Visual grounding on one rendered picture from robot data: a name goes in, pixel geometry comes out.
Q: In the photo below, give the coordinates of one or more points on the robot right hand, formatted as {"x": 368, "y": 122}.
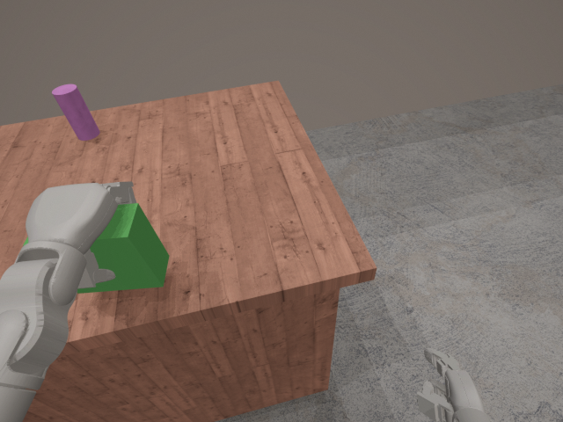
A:
{"x": 439, "y": 401}

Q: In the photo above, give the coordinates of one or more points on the robot left hand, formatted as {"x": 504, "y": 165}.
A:
{"x": 76, "y": 215}

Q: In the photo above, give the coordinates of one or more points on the table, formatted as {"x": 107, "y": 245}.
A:
{"x": 259, "y": 245}

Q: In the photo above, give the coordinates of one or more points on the left robot forearm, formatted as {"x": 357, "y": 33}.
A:
{"x": 36, "y": 294}

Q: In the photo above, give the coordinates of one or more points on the sponge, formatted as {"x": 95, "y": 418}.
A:
{"x": 129, "y": 247}

